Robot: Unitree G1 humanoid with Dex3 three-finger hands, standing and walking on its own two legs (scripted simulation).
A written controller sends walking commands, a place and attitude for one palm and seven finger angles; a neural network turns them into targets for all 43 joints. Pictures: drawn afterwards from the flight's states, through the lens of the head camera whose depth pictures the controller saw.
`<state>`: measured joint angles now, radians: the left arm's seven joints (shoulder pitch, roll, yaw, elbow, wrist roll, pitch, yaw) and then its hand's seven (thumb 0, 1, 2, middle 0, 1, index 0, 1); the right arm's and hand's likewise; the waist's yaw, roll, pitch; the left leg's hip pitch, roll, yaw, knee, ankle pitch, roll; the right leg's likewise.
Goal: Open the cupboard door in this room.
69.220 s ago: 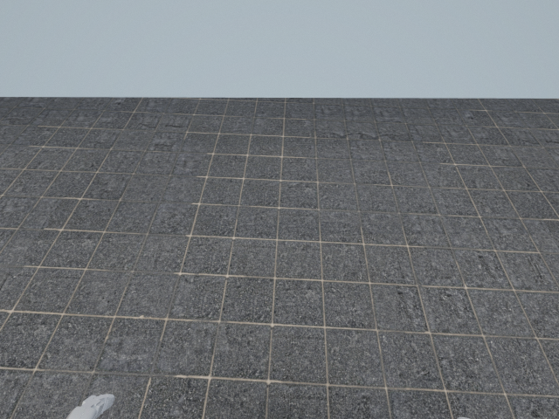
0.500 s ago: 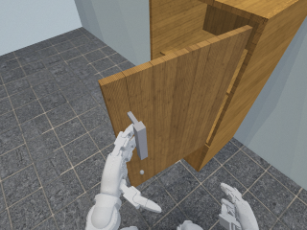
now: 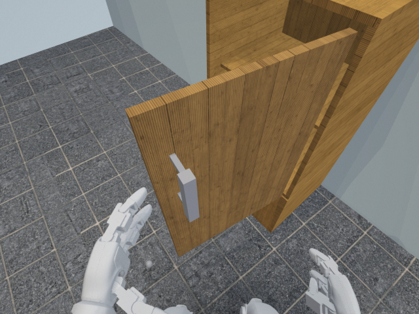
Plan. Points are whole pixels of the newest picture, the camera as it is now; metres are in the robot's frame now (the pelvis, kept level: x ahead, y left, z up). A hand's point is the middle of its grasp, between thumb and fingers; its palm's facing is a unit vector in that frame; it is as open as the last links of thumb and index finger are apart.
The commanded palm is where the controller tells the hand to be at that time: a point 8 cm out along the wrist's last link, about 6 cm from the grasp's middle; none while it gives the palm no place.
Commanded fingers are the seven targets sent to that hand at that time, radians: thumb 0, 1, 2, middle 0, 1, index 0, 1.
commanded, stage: slide the hand sideways off the handle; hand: left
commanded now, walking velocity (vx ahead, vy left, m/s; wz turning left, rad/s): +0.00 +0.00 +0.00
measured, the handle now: (184, 189) +0.32 +0.07 +0.08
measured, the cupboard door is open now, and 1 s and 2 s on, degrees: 80 80 80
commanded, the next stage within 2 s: draw the hand back to the body in 0.16 s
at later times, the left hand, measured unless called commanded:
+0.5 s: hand (110, 264) +0.18 +0.15 +0.11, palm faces -0.05 -1.00 -0.07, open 16.3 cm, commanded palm +0.15 +0.21 +0.11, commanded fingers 0.00 -0.50 0.30 -0.15 -0.30 -0.15 -0.30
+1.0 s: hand (43, 246) +0.19 +0.22 +0.15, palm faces +0.23 -0.92 -0.31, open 14.6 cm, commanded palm +0.15 +0.27 +0.18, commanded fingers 0.00 0.13 0.57 -0.17 -0.30 -0.17 -0.30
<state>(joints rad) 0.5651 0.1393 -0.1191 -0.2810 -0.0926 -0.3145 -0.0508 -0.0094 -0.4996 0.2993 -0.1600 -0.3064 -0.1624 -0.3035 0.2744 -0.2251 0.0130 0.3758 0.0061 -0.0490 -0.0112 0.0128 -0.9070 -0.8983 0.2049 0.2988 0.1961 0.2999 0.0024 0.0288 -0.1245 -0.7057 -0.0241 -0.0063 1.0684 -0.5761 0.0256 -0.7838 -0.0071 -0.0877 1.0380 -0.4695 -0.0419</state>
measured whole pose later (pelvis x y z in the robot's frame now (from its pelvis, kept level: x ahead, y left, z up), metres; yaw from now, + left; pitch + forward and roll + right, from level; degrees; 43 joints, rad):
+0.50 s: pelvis -0.01 +0.01 +0.00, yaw +0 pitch +10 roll -2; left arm 0.60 0.22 0.01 -0.39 -0.19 -0.25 -0.13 -0.01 -0.50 0.30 -0.16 -0.30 -0.15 -0.30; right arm 0.29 -0.22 0.03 0.37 0.04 -0.06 -0.04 0.01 -0.91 -0.90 0.21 0.30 0.20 0.30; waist 0.00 0.05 -0.14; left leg -0.66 -0.02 -0.01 1.06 -0.57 0.04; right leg -0.72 0.00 -0.09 1.00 -0.45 -0.03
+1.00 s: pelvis +0.01 +0.03 +0.05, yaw +0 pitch +2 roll -2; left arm 0.61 0.29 0.10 -0.48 -0.06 -0.01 0.10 -0.01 -0.19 0.43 -0.17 -0.30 -0.16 -0.30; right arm 0.29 -0.22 0.05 0.45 0.02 -0.10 -0.09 0.01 -0.91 -0.90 0.21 0.30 0.20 0.30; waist 0.04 0.06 -0.08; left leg -0.34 -0.04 0.00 0.76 -0.45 0.06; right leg -0.41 -0.01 -0.07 0.71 -0.34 0.00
